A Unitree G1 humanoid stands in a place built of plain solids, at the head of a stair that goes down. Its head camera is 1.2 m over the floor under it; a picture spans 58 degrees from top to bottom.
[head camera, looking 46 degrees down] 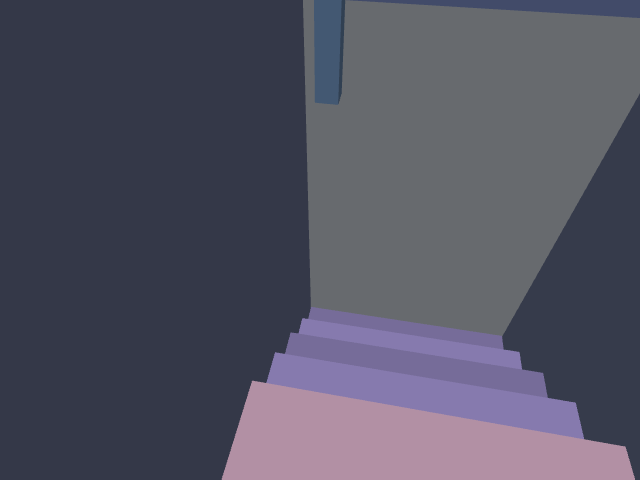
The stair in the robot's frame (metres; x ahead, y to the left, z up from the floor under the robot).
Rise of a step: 0.20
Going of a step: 0.21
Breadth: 1.02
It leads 10 degrees to the right of straight ahead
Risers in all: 5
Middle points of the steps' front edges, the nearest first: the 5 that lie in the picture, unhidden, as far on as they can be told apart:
0.50 -0.30 0.00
0.70 -0.34 -0.19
0.90 -0.38 -0.39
1.11 -0.42 -0.59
1.31 -0.45 -0.78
